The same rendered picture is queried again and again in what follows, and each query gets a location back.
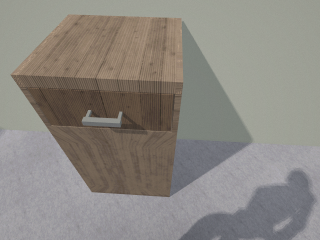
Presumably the handle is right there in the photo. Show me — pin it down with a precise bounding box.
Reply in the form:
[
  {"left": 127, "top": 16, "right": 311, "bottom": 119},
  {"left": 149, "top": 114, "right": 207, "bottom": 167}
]
[{"left": 81, "top": 110, "right": 123, "bottom": 128}]

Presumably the drawer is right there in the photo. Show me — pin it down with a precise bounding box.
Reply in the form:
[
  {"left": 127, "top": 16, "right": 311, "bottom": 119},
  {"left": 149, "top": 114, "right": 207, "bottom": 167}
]
[{"left": 27, "top": 87, "right": 174, "bottom": 132}]

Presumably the cabinet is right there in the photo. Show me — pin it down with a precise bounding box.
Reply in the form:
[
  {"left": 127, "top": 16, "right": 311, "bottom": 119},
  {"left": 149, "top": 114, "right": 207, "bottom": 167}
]
[{"left": 11, "top": 14, "right": 184, "bottom": 197}]

